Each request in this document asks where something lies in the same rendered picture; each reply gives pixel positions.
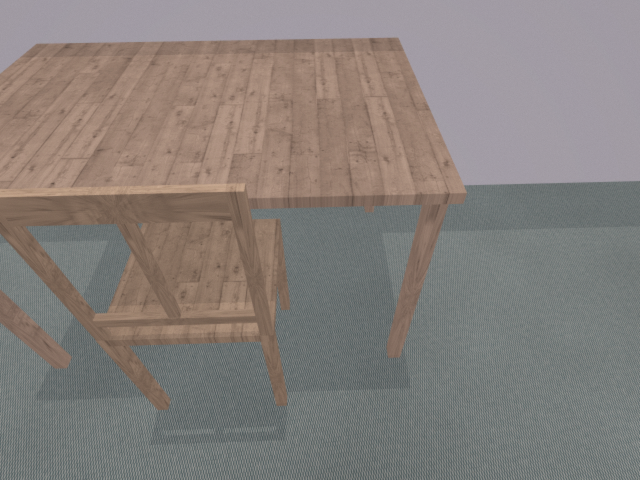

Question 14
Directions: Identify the chair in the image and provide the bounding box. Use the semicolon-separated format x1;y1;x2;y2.
0;183;290;410

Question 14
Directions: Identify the table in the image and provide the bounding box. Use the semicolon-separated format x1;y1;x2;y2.
0;38;467;369

